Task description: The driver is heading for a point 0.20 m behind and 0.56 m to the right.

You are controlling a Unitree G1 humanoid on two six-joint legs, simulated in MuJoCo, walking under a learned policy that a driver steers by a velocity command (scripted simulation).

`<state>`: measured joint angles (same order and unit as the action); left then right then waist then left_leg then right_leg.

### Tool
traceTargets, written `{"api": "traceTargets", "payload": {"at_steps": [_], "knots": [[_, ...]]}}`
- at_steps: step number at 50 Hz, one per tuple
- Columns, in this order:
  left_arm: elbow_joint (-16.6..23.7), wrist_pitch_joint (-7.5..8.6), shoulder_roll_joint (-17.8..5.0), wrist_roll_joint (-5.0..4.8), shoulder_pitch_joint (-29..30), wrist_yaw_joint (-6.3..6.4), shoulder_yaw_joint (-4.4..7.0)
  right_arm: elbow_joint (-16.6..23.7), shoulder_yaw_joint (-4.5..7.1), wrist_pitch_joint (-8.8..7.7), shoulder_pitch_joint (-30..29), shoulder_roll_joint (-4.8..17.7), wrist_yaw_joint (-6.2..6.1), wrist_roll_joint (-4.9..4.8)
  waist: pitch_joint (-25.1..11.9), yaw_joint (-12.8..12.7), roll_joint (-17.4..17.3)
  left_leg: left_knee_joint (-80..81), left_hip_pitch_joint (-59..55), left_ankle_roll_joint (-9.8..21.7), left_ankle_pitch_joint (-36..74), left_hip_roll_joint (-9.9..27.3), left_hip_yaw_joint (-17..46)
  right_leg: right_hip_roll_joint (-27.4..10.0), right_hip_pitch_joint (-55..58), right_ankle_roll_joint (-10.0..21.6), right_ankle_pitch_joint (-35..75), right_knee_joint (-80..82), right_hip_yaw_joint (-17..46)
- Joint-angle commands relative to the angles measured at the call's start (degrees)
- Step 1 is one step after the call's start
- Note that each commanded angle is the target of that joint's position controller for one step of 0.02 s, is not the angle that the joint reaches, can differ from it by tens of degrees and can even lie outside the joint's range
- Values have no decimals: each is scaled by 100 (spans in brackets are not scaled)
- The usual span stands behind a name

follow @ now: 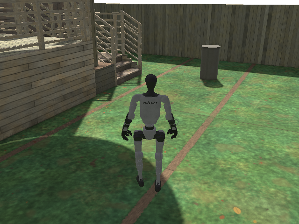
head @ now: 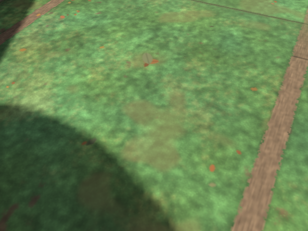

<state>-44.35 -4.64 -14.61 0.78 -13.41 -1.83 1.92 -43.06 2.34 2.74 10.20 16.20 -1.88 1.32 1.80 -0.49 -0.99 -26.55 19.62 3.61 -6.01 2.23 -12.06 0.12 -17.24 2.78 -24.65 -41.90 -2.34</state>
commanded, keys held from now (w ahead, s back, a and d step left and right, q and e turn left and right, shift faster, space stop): e+shift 0.22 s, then w+e+shift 0.78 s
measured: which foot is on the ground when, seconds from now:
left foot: down 0.00-0.04, up 0.06-0.42, down 0.44-0.92, up 0.94-1.00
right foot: up 0.00-0.02, down 0.04-0.44, up 0.46-0.90, down 0.92-1.00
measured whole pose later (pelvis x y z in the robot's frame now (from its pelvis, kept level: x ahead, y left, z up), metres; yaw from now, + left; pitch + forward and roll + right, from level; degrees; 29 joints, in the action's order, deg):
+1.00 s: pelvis +0.26 -0.25 -0.03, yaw -54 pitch +1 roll -1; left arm -38.0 -0.7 -18.6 1.4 -8.0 -2.2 3.1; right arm -46.9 1.5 -3.3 24.5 14.7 0.3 1.7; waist 3.9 3.2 1.3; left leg -76.9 9.3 -1.7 -19.1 5.8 -2.2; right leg 9.3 -28.2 11.1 -17.8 -44.0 -6.0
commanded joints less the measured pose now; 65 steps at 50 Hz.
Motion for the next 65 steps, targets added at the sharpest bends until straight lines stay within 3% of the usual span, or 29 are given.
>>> {"api": "traceTargets", "payload": {"at_steps": [1,2,3,5,8,11,14,17,19,21,22,23,24,25,27,35,40,42,44,45,46,47,48,49,51,54,57,62,65], "knots": [[257,95,-584,-7,-527,-9,225,262,275,49,131,854,-35,-9,-275,-108,-65,298,257,80,-1735,1327,720,52,940,354,351,1598,336],[346,139,-980,47,-494,76,321,276,232,86,332,566,18,-8,79,-63,1261,-1225,963,-397,-2318,661,119,-1009,808,655,23,2930,2198],[575,151,-1784,76,-411,162,513,715,179,74,-168,463,-53,-18,530,-140,1725,-2168,2062,-704,-2920,-347,581,-2059,214,1341,882,3231,4098],[465,175,-1371,83,-216,324,481,754,181,69,-471,541,-27,-81,411,59,813,-3200,1722,-662,-1976,-102,1469,-1387,-13,1297,1541,2833,2880],[652,194,-1083,-25,176,263,441,567,239,-24,-147,670,55,60,-191,174,669,-3465,1597,-655,-1349,-203,1402,-732,681,1046,2972,2334,2253],[626,226,-1148,-68,-277,204,509,742,177,-18,-386,512,85,-30,-436,-38,558,-3083,1747,-703,-1447,-225,1466,-713,1314,1077,3546,2069,2483],[641,236,-1243,26,-656,105,572,866,155,-41,-747,593,186,47,-479,-398,929,-2252,1765,-698,-1621,-305,1553,-670,1468,1261,-856,2788,3432],[706,302,-1346,68,-550,55,604,962,151,-168,-1038,607,230,2,-161,-424,909,-1476,1384,-695,-1781,-431,1617,-622,1095,1282,-1212,2777,3795],[827,374,-1380,64,-196,32,613,935,127,-280,-837,554,203,-77,-131,-217,820,-875,509,-629,-1734,-516,1672,-459,435,1158,-863,2595,3809],[1096,407,-1291,24,696,7,585,637,157,-369,221,560,77,-203,-109,544,586,430,-1674,-476,-994,-521,1550,-1,-1176,743,-745,2135,3474],[1153,464,-1025,-8,800,32,519,445,263,-421,918,912,-27,-170,-233,846,86,699,-3100,-404,-991,-99,1694,468,-2310,356,-1080,1278,2880],[1186,531,-428,-26,472,67,344,457,335,-476,1320,1402,-93,-60,-655,823,-1118,1225,-3609,-248,-2868,1494,3263,1032,-2733,154,-1196,-738,1692],[1474,566,-548,-22,819,79,293,567,430,-473,833,1813,-103,114,-318,610,-1240,1879,-2945,210,-4266,2406,5280,837,-3732,83,-376,-1500,1341],[1494,551,-873,83,1103,58,336,609,360,-491,501,1378,-55,134,123,436,-487,1769,-2455,297,-4092,2334,4919,223,-3809,67,263,-2034,1281],[1262,499,-936,141,758,-151,379,658,217,-547,334,938,17,43,74,229,-376,1680,-2199,42,-3037,1582,3426,129,-3556,-29,856,-2410,1133],[1495,367,-756,148,1592,-406,218,76,170,-823,1403,689,185,77,638,469,-390,2059,-1989,-20,-1063,1152,1028,-252,-3930,-20,1953,-2817,502],[1754,417,-459,133,2503,-531,0,-380,173,-842,1940,728,104,115,1002,630,-338,2134,-2524,-163,1337,1143,-53,-277,-3381,411,1588,-1121,-562],[1670,420,-386,103,2222,-451,-45,-450,183,-802,1881,911,45,96,595,291,-505,1388,-2551,-239,5129,1170,-479,227,-2097,729,1249,-533,-1088],[1321,442,-725,67,848,-320,106,-430,288,-648,1726,1377,-19,97,-309,-548,-824,-486,-2646,-153,7388,1482,-452,678,-559,985,589,-437,-1042],[965,487,-1043,50,-388,-223,270,-310,323,-601,1517,1513,7,73,-936,-1070,-877,-1961,-2002,-19,7189,1580,-329,861,984,1171,356,-213,-782],[587,510,-1344,66,-1280,-86,471,-255,305,-601,1411,1380,60,107,-1339,-1394,-498,-3794,-675,-112,4682,1312,-263,681,2718,1305,305,458,-28],[687,410,-1972,16,-626,18,639,263,122,-662,1339,547,239,56,-1367,-553,1317,-6037,2153,-512,-1797,46,-59,-911,4280,1854,-942,1291,3017],[908,336,-2163,87,-974,51,686,779,142,-827,727,927,251,16,-2180,-832,533,-6797,2898,-501,-1709,-228,1225,-1423,4585,2312,-996,2146,4981],[666,356,-2017,82,-1111,116,674,918,115,-929,152,915,248,-2,-1538,-869,49,-6519,3209,-439,-1300,93,1576,-1370,4117,2107,-372,2500,4588],[481,546,-1593,61,-777,213,547,824,17,-924,355,751,202,99,-320,-188,-446,-5362,2554,-470,-1348,520,1556,-945,2127,1812,814,2690,3516],[503,772,-1148,-42,-405,212,325,720,-8,-553,754,688,232,334,161,381,-183,-4584,1954,-713,-1916,716,1497,-367,577,1828,1441,2860,2727],[417,916,-1187,-24,-543,164,322,1227,-108,-493,-502,507,293,251,704,151,20,-3121,1795,-853,-913,593,1108,44,-404,1687,1820,3330,2459],[95,944,-1377,-137,-1098,143,418,1413,-196,-581,-1255,390,353,105,364,-327,233,-1110,833,-506,1112,-36,999,43,518,1149,4772,2943,2422],[-1,895,-1664,-133,-1044,229,501,1230,-52,-668,-362,776,159,89,-451,87,401,-372,-1065,-347,1003,-572,1139,224,953,454,6863,1046,2490]]}}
